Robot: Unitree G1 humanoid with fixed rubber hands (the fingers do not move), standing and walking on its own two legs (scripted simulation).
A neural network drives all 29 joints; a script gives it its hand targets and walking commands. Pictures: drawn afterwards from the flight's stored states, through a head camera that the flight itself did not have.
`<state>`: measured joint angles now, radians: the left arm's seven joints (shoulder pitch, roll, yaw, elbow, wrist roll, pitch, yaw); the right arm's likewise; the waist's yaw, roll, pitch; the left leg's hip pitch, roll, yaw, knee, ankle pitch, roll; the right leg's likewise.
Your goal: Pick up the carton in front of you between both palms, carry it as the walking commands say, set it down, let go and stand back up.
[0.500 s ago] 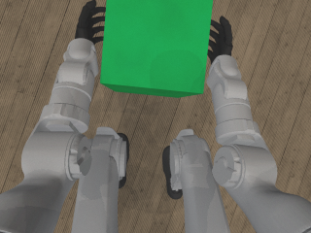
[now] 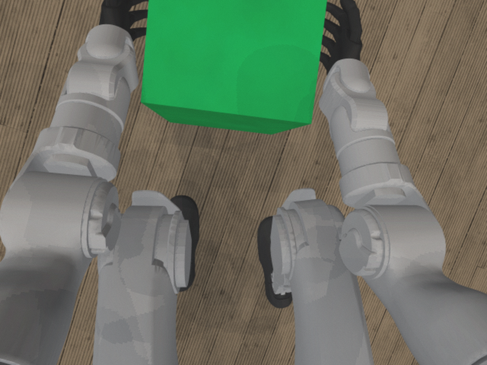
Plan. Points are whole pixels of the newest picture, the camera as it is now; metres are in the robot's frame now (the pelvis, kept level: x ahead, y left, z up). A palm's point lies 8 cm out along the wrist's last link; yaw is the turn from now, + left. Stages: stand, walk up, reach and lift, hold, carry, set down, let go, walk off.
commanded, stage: set down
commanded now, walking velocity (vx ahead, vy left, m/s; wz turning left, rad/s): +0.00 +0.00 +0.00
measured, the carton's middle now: (230, 60) +0.52 +0.03 -0.23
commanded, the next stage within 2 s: none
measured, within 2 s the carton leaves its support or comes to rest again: rests again in 0.06 s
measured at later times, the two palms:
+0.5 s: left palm (119, 32) +0.53 +0.18 -0.16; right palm (342, 62) +0.51 -0.13 -0.15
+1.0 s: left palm (97, 49) +0.51 +0.22 -0.19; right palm (355, 75) +0.50 -0.16 -0.19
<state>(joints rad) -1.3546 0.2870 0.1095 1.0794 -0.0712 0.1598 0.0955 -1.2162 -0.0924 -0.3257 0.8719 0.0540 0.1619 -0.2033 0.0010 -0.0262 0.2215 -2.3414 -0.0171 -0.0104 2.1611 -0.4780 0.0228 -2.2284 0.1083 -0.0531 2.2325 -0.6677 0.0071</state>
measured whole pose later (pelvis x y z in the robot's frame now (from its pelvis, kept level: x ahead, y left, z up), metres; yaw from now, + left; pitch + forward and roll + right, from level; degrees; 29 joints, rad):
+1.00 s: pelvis -0.01 +0.00 -0.01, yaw +0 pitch +32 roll -2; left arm -1.41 0.44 0.10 1.24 -0.17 0.01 0.06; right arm -1.34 -0.26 -0.19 1.10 0.14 0.04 -0.12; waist -0.01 -0.02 0.42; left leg -2.29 0.00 0.01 2.20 -0.47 0.04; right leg -2.18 0.12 -0.04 2.27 -0.66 0.02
